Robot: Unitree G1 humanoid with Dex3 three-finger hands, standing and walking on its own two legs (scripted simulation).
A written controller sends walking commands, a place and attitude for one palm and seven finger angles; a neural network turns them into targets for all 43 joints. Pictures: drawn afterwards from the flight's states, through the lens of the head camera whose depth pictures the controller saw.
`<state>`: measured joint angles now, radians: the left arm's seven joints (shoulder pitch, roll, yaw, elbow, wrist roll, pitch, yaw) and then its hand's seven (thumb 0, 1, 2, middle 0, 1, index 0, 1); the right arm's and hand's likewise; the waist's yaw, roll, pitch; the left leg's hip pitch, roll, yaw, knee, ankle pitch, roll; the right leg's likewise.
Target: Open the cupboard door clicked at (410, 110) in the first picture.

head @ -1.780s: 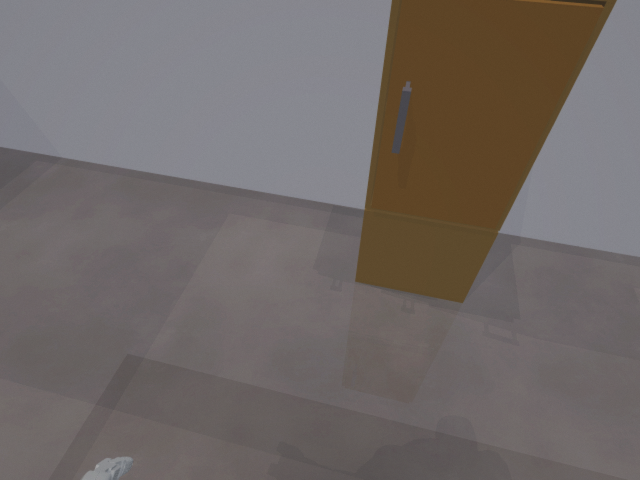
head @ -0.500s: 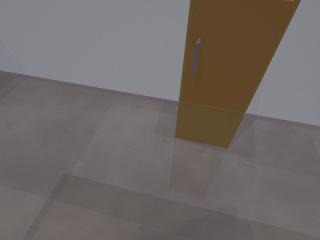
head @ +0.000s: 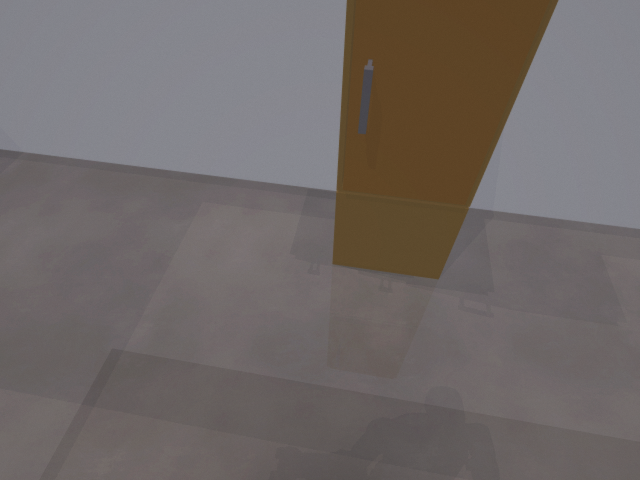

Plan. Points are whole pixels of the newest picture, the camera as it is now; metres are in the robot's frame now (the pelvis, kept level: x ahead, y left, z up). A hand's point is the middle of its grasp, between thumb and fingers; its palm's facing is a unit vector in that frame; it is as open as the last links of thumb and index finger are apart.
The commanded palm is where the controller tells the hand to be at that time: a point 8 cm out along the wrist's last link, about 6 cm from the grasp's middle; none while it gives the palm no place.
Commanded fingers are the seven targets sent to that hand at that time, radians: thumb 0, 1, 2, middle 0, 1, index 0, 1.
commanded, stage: walk to a spot facing it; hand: left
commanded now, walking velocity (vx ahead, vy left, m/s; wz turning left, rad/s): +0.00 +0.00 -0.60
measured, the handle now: (366, 97) +0.94 -0.04 -0.02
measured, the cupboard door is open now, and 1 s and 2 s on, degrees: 0 0 0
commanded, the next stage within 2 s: turn to face it in 1.64 s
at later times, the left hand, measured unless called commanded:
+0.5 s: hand out of the picture +0.04 +0.15 -0.15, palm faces -0.16 -0.95 -0.26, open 7.4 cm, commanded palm none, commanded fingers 0.00 0.90 0.90 -0.20 -0.30 -0.20 -0.30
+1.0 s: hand out of the picture +0.14 +0.22 -0.17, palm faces -0.47 -0.86 -0.21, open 7.4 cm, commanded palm none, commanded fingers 0.00 0.90 0.90 -0.20 -0.30 -0.20 -0.30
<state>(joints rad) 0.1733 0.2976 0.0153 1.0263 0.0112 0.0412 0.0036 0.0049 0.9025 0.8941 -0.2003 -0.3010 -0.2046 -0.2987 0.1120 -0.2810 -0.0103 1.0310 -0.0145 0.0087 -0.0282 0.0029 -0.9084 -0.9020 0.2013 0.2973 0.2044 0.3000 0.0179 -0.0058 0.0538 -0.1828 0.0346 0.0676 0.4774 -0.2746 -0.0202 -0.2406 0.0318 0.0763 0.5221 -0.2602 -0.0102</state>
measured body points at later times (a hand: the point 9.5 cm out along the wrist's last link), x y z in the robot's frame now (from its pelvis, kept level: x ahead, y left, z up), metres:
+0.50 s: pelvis -0.03 -0.03 +0.01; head +0.00 -0.06 +0.45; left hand +0.05 +0.20 -0.13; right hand +0.01 -0.32 -0.14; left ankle -0.02 +0.14 -0.65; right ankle -0.01 -0.10 -0.74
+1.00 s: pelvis -0.04 +0.06 +0.01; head +0.00 +0.09 +0.46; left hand +0.16 +0.26 -0.15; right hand -0.10 -0.20 -0.11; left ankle +0.00 +0.13 -0.74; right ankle -0.13 -0.07 -0.63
